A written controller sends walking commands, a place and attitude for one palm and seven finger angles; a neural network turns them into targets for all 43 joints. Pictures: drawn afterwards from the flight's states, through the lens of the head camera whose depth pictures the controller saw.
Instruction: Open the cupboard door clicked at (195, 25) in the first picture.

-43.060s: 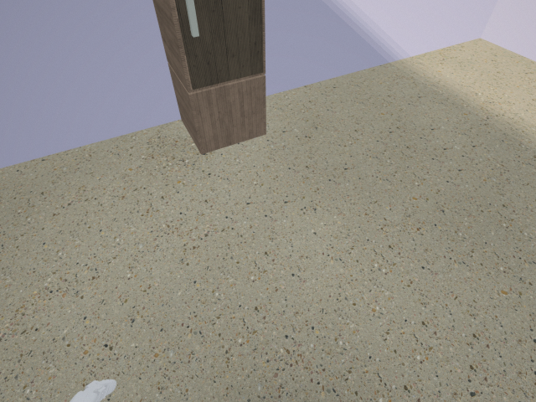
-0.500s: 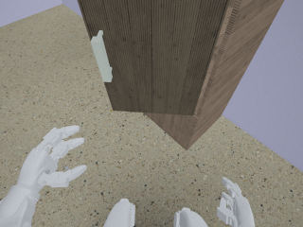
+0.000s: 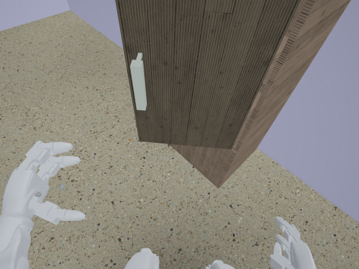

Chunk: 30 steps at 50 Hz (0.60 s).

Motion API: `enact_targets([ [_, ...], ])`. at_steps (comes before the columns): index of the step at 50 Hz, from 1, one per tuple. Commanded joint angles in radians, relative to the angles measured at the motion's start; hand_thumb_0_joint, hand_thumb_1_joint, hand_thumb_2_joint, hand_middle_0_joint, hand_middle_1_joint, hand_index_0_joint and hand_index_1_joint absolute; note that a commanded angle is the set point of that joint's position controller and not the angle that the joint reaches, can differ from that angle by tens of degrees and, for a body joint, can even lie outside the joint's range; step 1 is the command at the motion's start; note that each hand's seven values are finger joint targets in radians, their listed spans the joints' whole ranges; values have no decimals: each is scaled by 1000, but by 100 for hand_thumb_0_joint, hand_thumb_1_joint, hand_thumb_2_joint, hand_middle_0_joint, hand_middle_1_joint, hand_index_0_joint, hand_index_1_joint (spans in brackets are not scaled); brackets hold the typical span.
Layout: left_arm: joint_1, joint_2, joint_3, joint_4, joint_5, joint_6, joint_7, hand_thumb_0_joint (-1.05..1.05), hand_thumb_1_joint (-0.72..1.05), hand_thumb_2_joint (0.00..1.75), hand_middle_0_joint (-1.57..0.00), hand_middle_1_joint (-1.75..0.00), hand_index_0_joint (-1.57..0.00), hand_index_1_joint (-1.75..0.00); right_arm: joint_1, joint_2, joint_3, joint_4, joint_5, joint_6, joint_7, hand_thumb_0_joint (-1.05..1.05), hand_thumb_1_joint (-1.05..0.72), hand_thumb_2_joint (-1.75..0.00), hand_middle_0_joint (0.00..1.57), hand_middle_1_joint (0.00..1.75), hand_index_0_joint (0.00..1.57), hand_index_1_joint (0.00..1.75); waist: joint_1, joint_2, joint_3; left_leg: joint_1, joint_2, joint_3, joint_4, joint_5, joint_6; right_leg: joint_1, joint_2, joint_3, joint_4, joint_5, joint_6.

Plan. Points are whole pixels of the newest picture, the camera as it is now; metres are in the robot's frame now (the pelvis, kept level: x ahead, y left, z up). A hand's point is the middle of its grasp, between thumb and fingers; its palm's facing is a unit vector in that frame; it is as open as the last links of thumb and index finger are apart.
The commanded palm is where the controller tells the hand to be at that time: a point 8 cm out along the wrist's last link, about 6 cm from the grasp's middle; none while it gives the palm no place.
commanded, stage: raise the hand with hooked fingers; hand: left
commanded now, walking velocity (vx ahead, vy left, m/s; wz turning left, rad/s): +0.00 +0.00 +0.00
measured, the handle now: (140, 82) +0.58 +0.15 +0.06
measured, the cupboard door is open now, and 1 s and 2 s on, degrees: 41 41 41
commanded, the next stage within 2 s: move the hooked fingers beside the handle in 0.88 s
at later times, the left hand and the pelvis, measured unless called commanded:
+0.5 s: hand (48, 162) +0.30 +0.28 +0.08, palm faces -0.03 -1.00 -0.04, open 14.0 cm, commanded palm +0.27 +0.33 +0.08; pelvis +0.01 +0.01 +0.01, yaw +0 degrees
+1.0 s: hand (63, 167) +0.29 +0.25 +0.08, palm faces -0.01 -1.00 -0.04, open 14.0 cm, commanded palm +0.27 +0.30 +0.08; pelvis +0.00 -0.02 +0.01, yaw +0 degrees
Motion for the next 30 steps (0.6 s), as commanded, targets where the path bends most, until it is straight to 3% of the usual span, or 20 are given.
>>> enact_targets([
  [1,-111,165,43,-113,6,25,-21,0,-50,30,-30,-120,-30,-120,3,-168,-58,-147,6,-28,-5,0,-90,-90,20,30,20,30,2,110,-162,262,-11,-129,-233,146,-38,-17,60,20,-134,115,-25],
  [3,-166,188,51,-104,6,48,-44,0,-50,30,-30,-120,-30,-120,11,-175,-56,-155,6,-22,-6,0,-90,-90,20,30,20,30,-3,69,-172,273,-10,-133,-235,165,-38,-4,67,20,-142,128,-25],
  [5,-216,217,79,-130,0,43,-50,0,-50,30,-30,-120,-30,-120,11,-175,-55,-159,3,-20,-12,0,-90,-90,20,30,20,30,2,66,-204,304,-9,-144,-238,189,-41,2,68,20,-143,136,-27],
  [7,-278,264,119,-153,-9,24,-46,0,-50,30,-30,-120,-30,-120,10,-177,-50,-154,-3,-21,-16,0,-90,-90,20,30,20,30,11,98,-221,327,-11,-147,-234,222,-50,8,75,22,-134,147,-34],
  [12,-342,294,151,-106,-9,-4,-54,0,-50,30,-30,-120,-30,-120,20,-174,-44,-133,-8,-16,-20,0,-90,-90,20,30,20,30,16,127,-251,379,-6,-160,-239,282,-65,8,73,23,-135,158,-38],
  [15,-357,294,139,-45,-5,27,-85,0,-50,30,-30,-120,-30,-120,17,-176,-43,-128,-2,-7,-21,0,-90,-90,20,30,20,30,11,150,-252,386,-6,-152,-251,271,-61,14,66,25,-154,157,-34],
  [20,-370,314,149,33,-20,78,-130,0,-50,30,-30,-120,-30,-120,24,-184,-43,-135,4,5,-24,0,-90,-90,20,30,20,30,12,93,-238,359,-12,-136,-259,268,-47,48,70,24,-181,176,-33],
  [22,-345,313,158,43,-35,79,-137,0,-50,30,-30,-120,-30,-120,21,-184,-44,-146,0,2,-19,0,-90,-90,20,30,20,30,26,86,-235,342,-19,-129,-254,285,-46,73,73,25,-182,195,-40],
  [24,-329,306,162,41,-38,66,-132,0,-50,30,-30,-120,-30,-120,31,-183,-50,-144,1,7,-13,0,-90,-90,20,30,20,30,21,62,-250,350,-18,-121,-246,311,-43,70,75,27,-182,217,-33],
  [30,-355,326,177,7,-26,18,-98,0,-50,30,-30,-120,-30,-120,35,-182,-54,-147,-2,12,-5,0,-90,-90,20,30,20,30,17,101,-235,328,-22,-108,-242,263,-38,60,71,38,-178,190,-34],
])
